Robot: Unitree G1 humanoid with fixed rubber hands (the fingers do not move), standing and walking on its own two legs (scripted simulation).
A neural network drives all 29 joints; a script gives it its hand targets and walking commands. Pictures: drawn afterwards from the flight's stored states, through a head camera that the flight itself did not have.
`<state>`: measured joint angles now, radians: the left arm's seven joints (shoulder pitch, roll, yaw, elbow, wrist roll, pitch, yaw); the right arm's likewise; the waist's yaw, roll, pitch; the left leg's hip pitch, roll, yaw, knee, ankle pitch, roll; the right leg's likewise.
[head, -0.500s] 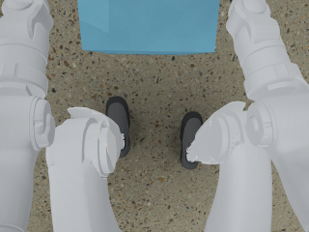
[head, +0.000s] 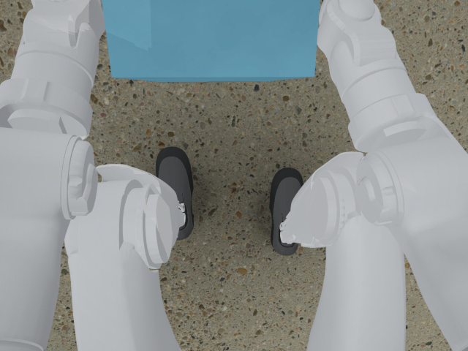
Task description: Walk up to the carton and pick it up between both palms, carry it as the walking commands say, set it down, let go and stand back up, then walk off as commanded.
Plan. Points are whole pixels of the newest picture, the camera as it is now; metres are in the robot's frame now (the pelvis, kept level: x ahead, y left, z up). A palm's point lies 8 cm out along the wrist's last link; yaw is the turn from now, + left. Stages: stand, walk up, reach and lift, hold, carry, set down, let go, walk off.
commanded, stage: reach and lift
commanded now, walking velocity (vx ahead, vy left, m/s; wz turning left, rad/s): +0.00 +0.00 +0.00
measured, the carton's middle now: (212, 3) +0.53 +0.06 -0.23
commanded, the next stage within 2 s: none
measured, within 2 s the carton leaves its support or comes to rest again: leaves its support in 0.68 s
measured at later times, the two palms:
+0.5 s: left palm out of the picture +0.55 +0.21 -0.17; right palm out of the picture +0.54 -0.09 -0.17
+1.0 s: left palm out of the picture +0.55 +0.22 -0.12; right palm out of the picture +0.55 -0.08 -0.12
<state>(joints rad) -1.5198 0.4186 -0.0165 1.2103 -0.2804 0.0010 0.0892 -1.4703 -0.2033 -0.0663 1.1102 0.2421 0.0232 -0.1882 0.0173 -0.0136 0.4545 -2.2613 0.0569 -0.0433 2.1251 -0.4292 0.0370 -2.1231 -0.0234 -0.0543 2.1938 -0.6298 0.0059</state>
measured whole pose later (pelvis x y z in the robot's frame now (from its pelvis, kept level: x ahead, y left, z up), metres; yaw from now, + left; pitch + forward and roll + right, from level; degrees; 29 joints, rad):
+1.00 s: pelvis -0.01 +0.00 +0.00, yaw +0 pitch +25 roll -5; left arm -1.55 0.38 0.03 0.95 -0.17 0.30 0.16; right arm -1.41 -0.16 -0.28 0.81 0.12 0.28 -0.20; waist 0.05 -0.04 0.53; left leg -2.17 0.01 -0.06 2.15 -0.42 0.02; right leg -2.02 0.07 -0.02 2.22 -0.63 0.06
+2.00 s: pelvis -0.02 -0.01 +0.08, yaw +2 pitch +21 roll -3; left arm -1.42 0.22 0.25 0.73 0.07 0.45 0.08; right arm -1.20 0.02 -0.51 0.45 -0.07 0.45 -0.13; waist 0.04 -0.04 0.52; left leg -1.85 -0.01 -0.06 1.89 -0.40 -0.01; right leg -1.74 0.07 -0.01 1.96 -0.59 0.04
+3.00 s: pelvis -0.02 -0.01 +0.19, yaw +3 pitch +11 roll -3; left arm -1.24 0.15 0.25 0.63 0.08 0.49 0.09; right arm -1.02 0.05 -0.46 0.38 -0.07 0.48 -0.12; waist 0.03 -0.04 0.52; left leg -1.37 -0.01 -0.07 1.54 -0.37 -0.02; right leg -1.27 0.07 0.00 1.59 -0.53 0.02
